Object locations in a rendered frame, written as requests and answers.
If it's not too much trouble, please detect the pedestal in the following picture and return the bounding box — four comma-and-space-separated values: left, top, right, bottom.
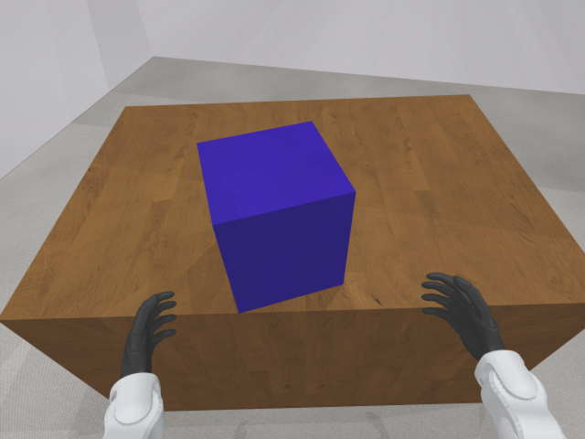
0, 94, 585, 412

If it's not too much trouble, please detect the carton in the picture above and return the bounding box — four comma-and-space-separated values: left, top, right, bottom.
197, 121, 356, 314

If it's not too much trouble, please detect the robot left hand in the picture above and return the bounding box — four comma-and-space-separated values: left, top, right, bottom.
121, 292, 176, 379

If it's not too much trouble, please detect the left robot forearm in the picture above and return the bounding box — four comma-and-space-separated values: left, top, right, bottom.
102, 372, 165, 439

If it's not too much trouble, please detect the robot right hand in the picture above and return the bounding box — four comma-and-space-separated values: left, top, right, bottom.
421, 273, 506, 361

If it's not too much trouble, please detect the right robot forearm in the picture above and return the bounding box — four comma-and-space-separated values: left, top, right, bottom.
474, 349, 567, 439

